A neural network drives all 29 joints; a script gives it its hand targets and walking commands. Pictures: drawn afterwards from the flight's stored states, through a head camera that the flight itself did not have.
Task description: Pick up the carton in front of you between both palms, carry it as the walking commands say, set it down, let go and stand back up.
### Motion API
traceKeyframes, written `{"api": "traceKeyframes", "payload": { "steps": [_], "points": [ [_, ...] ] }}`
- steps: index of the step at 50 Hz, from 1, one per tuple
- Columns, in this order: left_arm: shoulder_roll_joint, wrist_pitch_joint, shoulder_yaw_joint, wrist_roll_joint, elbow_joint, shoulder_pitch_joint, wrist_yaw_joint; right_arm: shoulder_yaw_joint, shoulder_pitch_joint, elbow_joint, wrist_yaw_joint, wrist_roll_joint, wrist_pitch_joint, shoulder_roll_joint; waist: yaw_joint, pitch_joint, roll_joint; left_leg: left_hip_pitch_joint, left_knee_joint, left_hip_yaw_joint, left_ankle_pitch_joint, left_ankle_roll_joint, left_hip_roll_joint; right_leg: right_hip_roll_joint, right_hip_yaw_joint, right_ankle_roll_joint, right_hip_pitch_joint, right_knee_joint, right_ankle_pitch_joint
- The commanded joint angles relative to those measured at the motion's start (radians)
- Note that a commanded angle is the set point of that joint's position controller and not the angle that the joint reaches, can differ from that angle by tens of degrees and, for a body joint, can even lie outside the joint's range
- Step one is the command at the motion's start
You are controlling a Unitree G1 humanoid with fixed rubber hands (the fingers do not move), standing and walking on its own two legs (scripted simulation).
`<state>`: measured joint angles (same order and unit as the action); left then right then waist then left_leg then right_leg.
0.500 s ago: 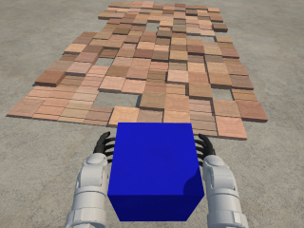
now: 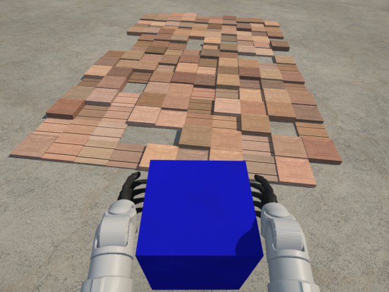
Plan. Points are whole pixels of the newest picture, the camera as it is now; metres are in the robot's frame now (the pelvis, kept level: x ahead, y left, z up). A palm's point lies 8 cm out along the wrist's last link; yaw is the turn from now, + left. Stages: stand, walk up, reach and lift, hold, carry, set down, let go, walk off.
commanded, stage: hold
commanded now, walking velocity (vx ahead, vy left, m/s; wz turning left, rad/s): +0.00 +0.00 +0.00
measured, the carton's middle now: (196, 228) +0.28 +0.00 -0.03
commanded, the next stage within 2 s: carry in 0.32 s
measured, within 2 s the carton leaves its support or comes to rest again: neither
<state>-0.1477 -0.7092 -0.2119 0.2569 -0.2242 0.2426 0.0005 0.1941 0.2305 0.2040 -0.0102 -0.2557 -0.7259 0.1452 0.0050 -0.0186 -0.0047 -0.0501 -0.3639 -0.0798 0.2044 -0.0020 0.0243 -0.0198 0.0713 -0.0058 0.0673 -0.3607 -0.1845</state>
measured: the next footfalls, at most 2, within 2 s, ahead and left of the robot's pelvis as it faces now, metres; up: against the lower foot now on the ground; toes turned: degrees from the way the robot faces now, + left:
right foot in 0.76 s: +0.16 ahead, -0.10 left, +0.00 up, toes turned -8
left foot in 1.08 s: +0.43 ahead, +0.15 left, +0.00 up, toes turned +15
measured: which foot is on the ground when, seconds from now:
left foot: down 0.00-0.76, up 0.78-1.00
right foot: down 0.00-0.56, up 0.58-0.74, down 0.76-1.00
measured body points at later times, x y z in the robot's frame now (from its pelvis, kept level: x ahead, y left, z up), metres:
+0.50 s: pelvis +0.01 +0.00 -0.01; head -0.04 +0.01 +0.44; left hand +0.31 +0.16 +0.06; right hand +0.31 -0.14 +0.06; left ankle +0.00 +0.13 -0.74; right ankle +0.02 -0.12 -0.75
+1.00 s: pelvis +0.22 +0.02 +0.00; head +0.21 +0.03 +0.45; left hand +0.49 +0.20 +0.08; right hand +0.51 -0.11 +0.08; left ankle +0.29 +0.14 -0.72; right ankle +0.12 -0.09 -0.75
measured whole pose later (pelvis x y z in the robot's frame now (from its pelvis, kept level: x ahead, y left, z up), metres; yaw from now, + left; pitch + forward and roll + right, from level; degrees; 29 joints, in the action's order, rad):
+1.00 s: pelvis +0.22 +0.02 +0.00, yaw +3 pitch +6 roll +0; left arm -0.14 -1.23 -0.11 0.10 0.33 0.17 0.11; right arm 0.13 0.16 -0.34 0.09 -0.08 -1.24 0.13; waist -0.03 0.14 0.02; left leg -0.55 -0.68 0.14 0.28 0.00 -0.07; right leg 0.06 -0.18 -0.01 0.09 -0.31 -0.31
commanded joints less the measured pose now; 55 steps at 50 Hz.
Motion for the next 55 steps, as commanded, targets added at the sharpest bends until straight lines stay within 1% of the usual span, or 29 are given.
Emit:
{"api": "traceKeyframes", "payload": {
  "steps": [1,6,15,16,18,19,22,24,25,26,27,28,29,30,32,34,36,37,38,39,40,41,43,44,47,50,53,54,55],
  "points": [
    [-0.907,-0.004,0.552,-0.249,0.078,0.425,-0.220,-0.557,0.448,-0.090,-0.212,0.252,0.008,0.907,-0.005,0.260,0.000,0.037,0.053,-0.006,-0.256,-0.006,0.064,-0.069,0.007,-0.004,-0.121,0.032,0.254],
    [-0.869,-0.031,0.495,-0.217,0.029,0.450,-0.225,-0.493,0.460,-0.037,-0.211,0.217,-0.017,0.870,-0.001,0.140,-0.001,-0.012,0.074,0.004,-0.090,0.001,0.061,-0.065,-0.001,0.005,-0.068,0.054,0.089],
    [-0.906,-0.018,0.505,-0.228,0.008,0.554,-0.238,-0.505,0.565,-0.020,-0.221,0.224,-0.006,0.911,-0.001,0.187,0.002,-0.028,0.055,0.007,-0.036,0.005,0.058,-0.061,-0.007,0.005,-0.072,0.034,0.043],
    [-0.905,-0.026,0.524,-0.242,0.006,0.580,-0.238,-0.518,0.596,-0.006,-0.222,0.239,-0.012,0.907,-0.006,0.237,0.019,-0.139,-0.007,-0.019,0.140,0.014,-0.106,0.105,-0.008,0.010,0.037,-0.019,-0.146],
    [-0.901,-0.032,0.541,-0.254,0.036,0.580,-0.231,-0.539,0.611,-0.043,-0.218,0.258,-0.014,0.911,-0.005,0.209,0.014,-0.245,0.010,-0.033,0.510,0.022,-0.077,0.097,0.040,0.020,0.129,0.015,-0.541],
    [-0.904,-0.036,0.556,-0.263,0.061,0.591,-0.227,-0.555,0.622,-0.066,-0.214,0.269,-0.020,0.911,-0.004,0.202,0.021,-0.282,-0.015,-0.022,0.516,0.019,-0.071,0.106,0.052,0.025,0.137,0.012,-0.566],
    [-0.895,-0.074,0.614,-0.302,0.124,0.548,-0.206,-0.615,0.603,-0.128,-0.199,0.318,-0.058,0.900,-0.012,0.316,0.097,-0.257,-0.205,0.090,0.228,-0.001,-0.028,0.176,0.131,0.070,0.109,0.058,-0.442],
    [-0.857,-0.122,0.654,-0.327,0.179,0.536,-0.189,-0.664,0.601,-0.177,-0.191,0.364,-0.106,0.890,-0.006,0.311,0.163,-0.256,-0.190,0.152,0.217,-0.004,0.002,0.223,0.183,0.105,0.154,0.104,-0.522],
    [-0.839,-0.152,0.666,-0.342,0.208,0.545,-0.183,-0.679,0.608,-0.197,-0.188,0.385,-0.134,0.882,-0.004,0.296,0.153,-0.218,-0.144,0.160,0.230,0.001,0.000,0.214,0.159,0.100,0.207,0.098,-0.541],
    [-0.830,-0.184,0.690,-0.363,0.240,0.553,-0.177,-0.691,0.608,-0.214,-0.184,0.403,-0.164,0.868,-0.003,0.281,0.115,-0.176,-0.089,0.141,0.261,0.006,-0.015,0.186,0.102,0.080,0.262,0.062,-0.541],
    [-0.824,-0.217,0.709,-0.383,0.268,0.562,-0.173,-0.697,0.613,-0.228,-0.180,0.418,-0.194,0.852,-0.003,0.260,0.029,-0.137,-0.009,0.054,0.322,0.021,-0.078,0.138,0.017,0.051,0.326,-0.039,-0.491],
    [-0.818,-0.250,0.723,-0.405,0.294,0.587,-0.171,-0.698,0.594,-0.233,-0.174,0.427,-0.224,0.837,0.009,0.247,-0.139,-0.073,0.099,-0.158,0.433,0.069,-0.215,0.081,-0.084,0.012,0.436,-0.246,-0.407],
    [-0.824,-0.282,0.742,-0.431,0.306,0.588,-0.169,-0.700,0.554,-0.242,-0.164,0.437,-0.255,0.822,0.024,0.217,-0.250,0.023,0.197,-0.364,0.457,0.130,-0.333,0.026,-0.175,-0.015,0.598,-0.406,-0.318],
    [-0.838,-0.310,0.767,-0.467,0.333,0.593,-0.170,-0.707,0.540,-0.272,-0.153,0.441,-0.282,0.807,0.023,0.183,-0.227,0.050,0.199,-0.435,0.339,0.186,-0.381,0.059,-0.149,-0.007,0.672,-0.405,-0.326],
    [-0.874,-0.350,0.802,-0.537,0.372,0.592,-0.175,-0.735,0.558,-0.382,-0.132,0.468,-0.329,0.813,0.023,0.232,-0.142,0.081,0.144,-0.303,0.129,0.189,-0.345,0.066,-0.155,-0.001,0.616,-0.320,-0.311],
    [-0.891,-0.385,0.813,-0.571,0.416,0.545,-0.169,-0.762,0.546,-0.471,-0.123,0.501,-0.369,0.824,0.025,0.296,-0.162,0.075,0.105,-0.149,0.012,0.144,-0.280,0.022,-0.218,-0.008,0.490,-0.212,-0.213],
    [-0.897,-0.419,0.808,-0.573,0.452,0.474,-0.161,-0.776,0.502,-0.517,-0.127,0.523,-0.408,0.837,0.010,0.347,-0.165,-0.008,0.026,-0.011,-0.002,0.104,-0.218,-0.011,-0.281,-0.010,0.265,-0.040,-0.087],
    [-0.897,-0.435,0.803,-0.565,0.473,0.439,-0.157,-0.781,0.459,-0.526,-0.131,0.527,-0.426,0.845,0.006,0.376,-0.123,-0.130,-0.045,0.052,0.010,0.082,-0.192,-0.004,-0.279,-0.007,0.058,0.008,-0.027],
    [-0.892,-0.451,0.794,-0.553,0.483,0.400,-0.154,-0.783,0.430,-0.532,-0.136,0.529,-0.440,0.842,-0.006,0.422,-0.054,-0.300,-0.170,0.108,0.019,0.052,-0.164,0.073,-0.192,0.016,-0.179,0.023,-0.049],
    [-0.863,-0.463,0.778,-0.525,0.489,0.356,-0.148,-0.787,0.430,-0.551,-0.145,0.540,-0.460,0.844,-0.027,0.443,0.156,-0.520,-0.428,0.198,0.136,0.001,-0.105,0.296,0.136,0.101,-0.333,0.119,-0.276],
    [-0.850,-0.468,0.764,-0.495,0.485,0.344,-0.141,-0.795,0.467,-0.578,-0.156,0.553,-0.477,0.851,-0.032,0.360,0.309,-0.776,-0.560,0.212,0.306,-0.010,-0.041,0.463,0.405,0.229,-0.380,0.150,-0.214],
    [-0.863,-0.476,0.769,-0.488,0.528,0.354,-0.134,-0.799,0.475,-0.574,-0.166,0.559,-0.486,0.863,-0.033,0.321,0.212,-0.834,-0.637,0.130,0.338,0.016,-0.105,0.492,0.412,0.272,-0.349,0.128,-0.081],
    [-0.898,-0.491,0.788,-0.522,0.590,0.424,-0.131,-0.798,0.490,-0.578,-0.173,0.579,-0.493,0.856,-0.035,0.321,0.067,-0.825,-0.646,0.116,0.299,0.019,-0.143,0.449,0.269,0.226,-0.286,0.133,-0.021],
    [-0.894,-0.497,0.797,-0.538,0.614,0.448,-0.131,-0.798,0.492,-0.580,-0.170,0.586,-0.497,0.865,-0.036,0.318,0.056,-0.790,-0.575,0.124,0.255,0.012,-0.152,0.421,0.191,0.190,-0.248,0.159,-0.049],
    [-0.874,-0.516,0.812,-0.572,0.628,0.442,-0.139,-0.783,0.455,-0.582,-0.151,0.573,-0.503,0.855,-0.030,0.299,0.123,-0.626,-0.360,0.203,0.102,-0.007,-0.109,0.317,-0.023,0.132,-0.134,0.176,0.015],
    [-0.844,-0.531,0.813,-0.584,0.609,0.416,-0.151,-0.760,0.404,-0.567,-0.132,0.536,-0.513,0.831,-0.028,0.274,0.160,-0.460,-0.201,0.280,-0.031,-0.001,-0.066,0.280,-0.134,0.100,-0.045,0.143,0.097],
    [-0.822,-0.542,0.811,-0.588,0.603,0.422,-0.160,-0.744,0.379,-0.548,-0.127,0.514,-0.520,0.820,-0.008,0.309,0.116,-0.126,-0.124,0.380,-0.085,0.015,-0.010,0.230,-0.249,0.051,0.106,-0.065,0.190],
    [-0.812,-0.546,0.807,-0.586,0.601,0.425,-0.161,-0.735,0.370,-0.536,-0.127,0.507,-0.522,0.814,0.006,0.359,0.071,0.054,-0.125,0.349,-0.027,0.029,-0.034,0.194,-0.291,0.026,0.194,-0.235,0.217],
    [-0.796,-0.551,0.804,-0.584,0.601,0.441,-0.165,-0.723,0.359,-0.528,-0.126,0.495,-0.523,0.801,0.030,0.401,-0.091,0.182,0.007,0.028,0.195,0.075,-0.234,0.137,-0.304,-0.022,0.345,-0.500,0.052]
  ]
}}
